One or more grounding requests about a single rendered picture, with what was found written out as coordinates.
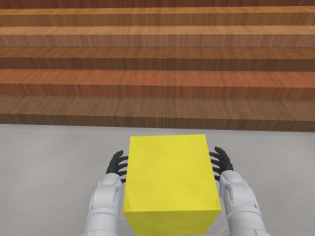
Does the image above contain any left robot hand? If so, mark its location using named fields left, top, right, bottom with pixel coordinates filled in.
left=106, top=150, right=129, bottom=183

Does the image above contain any robot left forearm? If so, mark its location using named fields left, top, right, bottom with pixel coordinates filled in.
left=81, top=173, right=123, bottom=236

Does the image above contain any robot right forearm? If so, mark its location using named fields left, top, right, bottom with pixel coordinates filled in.
left=220, top=170, right=271, bottom=236

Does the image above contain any right robot hand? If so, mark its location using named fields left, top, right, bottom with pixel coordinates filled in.
left=209, top=147, right=234, bottom=181

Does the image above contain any carton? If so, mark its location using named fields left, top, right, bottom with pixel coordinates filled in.
left=123, top=134, right=221, bottom=236

